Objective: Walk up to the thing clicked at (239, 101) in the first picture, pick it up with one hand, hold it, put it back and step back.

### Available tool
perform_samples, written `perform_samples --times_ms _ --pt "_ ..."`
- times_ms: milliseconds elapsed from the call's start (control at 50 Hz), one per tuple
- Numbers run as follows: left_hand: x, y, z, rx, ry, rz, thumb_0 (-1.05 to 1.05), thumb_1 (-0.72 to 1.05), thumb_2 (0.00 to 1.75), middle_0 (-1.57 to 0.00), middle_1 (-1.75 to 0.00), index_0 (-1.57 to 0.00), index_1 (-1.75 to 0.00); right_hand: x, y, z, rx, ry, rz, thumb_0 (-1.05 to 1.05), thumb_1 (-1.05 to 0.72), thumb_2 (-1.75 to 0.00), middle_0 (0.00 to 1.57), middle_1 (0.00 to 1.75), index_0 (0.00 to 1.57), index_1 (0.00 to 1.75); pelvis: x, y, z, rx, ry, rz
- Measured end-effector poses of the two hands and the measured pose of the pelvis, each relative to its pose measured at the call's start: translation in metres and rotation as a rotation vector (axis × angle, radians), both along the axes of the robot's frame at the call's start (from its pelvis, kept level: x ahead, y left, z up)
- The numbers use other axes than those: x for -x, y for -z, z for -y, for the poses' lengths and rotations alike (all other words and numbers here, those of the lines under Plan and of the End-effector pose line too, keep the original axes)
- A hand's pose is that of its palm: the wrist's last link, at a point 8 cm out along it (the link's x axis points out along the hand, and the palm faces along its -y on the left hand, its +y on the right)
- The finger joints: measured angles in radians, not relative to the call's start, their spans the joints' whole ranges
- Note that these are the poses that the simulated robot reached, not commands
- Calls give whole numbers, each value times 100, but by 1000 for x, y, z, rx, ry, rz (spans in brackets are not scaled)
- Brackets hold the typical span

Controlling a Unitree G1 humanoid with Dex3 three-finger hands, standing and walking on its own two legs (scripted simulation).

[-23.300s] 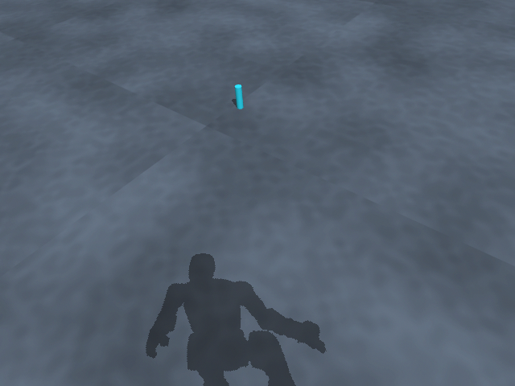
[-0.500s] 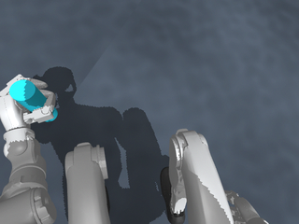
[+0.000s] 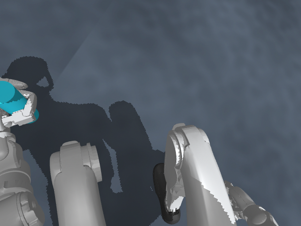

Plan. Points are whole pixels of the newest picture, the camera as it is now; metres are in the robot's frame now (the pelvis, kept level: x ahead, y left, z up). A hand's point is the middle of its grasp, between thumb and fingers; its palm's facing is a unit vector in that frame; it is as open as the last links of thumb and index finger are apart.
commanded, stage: lower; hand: left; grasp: from the side
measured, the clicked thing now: (17, 105) +0.43 +0.29 -0.11
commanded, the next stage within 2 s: loosen in 1.44 s
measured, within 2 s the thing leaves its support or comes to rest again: rests again in 1.32 s
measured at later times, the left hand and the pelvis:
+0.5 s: hand (31, 108) +0.43 +0.27 -0.15, palm faces +0.30 -0.95 -0.01, open 6.2 cm; pelvis +0.00 +0.01 -0.01, yaw -3 degrees
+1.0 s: hand (35, 110) +0.44 +0.27 -0.18, palm faces +0.31 -0.95 -0.02, open 6.2 cm; pelvis -0.01 +0.02 -0.02, yaw -5 degrees
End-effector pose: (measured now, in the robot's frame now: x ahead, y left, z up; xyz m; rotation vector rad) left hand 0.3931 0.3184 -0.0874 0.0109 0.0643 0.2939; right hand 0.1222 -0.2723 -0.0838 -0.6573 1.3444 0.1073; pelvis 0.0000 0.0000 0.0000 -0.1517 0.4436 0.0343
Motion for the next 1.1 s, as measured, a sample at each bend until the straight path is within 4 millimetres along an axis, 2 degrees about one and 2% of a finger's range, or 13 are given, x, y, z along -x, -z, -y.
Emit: perform_samples --times_ms 180,360,540,860,1100 --pt "-3 15 -1 3 7 -2 2 7 108 -93 -104 -97 -106 3 -1 -4 18 -24 -22 0 -91 -90 20 30 20 30 0 4 -4 19 5 18" --pt "1 44 1 13 0 -38 2 7 108 -93 -104 -97 -106 4 -6 -8 41 -87 -45 0 -91 -90 20 30 20 30 3 9 -5 39 17 54" --pt "-7 65 2 17 -13 -22 2 7 108 -94 -104 -97 -106 4 -12 -8 91 -159 -70 0 -92 -90 20 30 20 30 4 15 -8 64 29 94" --pt "-7 89 2 16 -32 -29 2 7 109 -94 -104 -97 -105 6 -22 -13 143 -240 -100 -1 -92 -90 20 30 20 30 8 20 -13 101 44 143" --pt "-9 98 3 9 -32 -25 2 7 109 -94 -104 -97 -105 3 -28 -21 163 -290 -101 -1 -91 -90 20 30 20 30 11 21 -17 124 56 169"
